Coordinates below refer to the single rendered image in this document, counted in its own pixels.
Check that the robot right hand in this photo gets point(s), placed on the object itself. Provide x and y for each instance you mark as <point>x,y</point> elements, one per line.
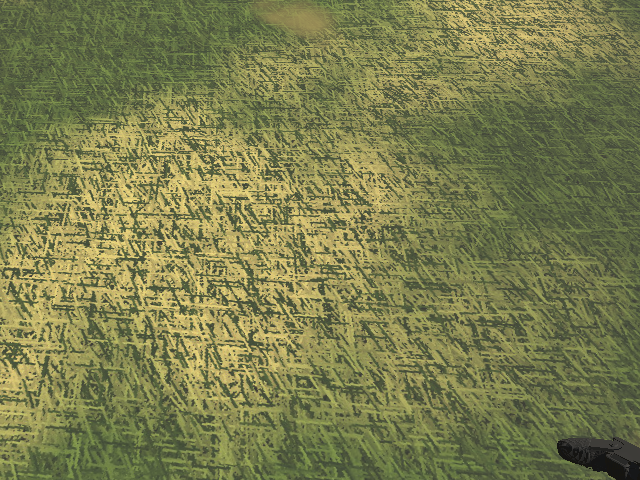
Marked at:
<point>619,458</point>

